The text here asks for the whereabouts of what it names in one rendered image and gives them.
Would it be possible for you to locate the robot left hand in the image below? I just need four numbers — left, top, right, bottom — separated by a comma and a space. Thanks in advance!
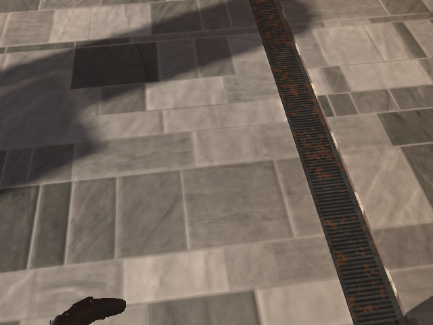
49, 297, 126, 325

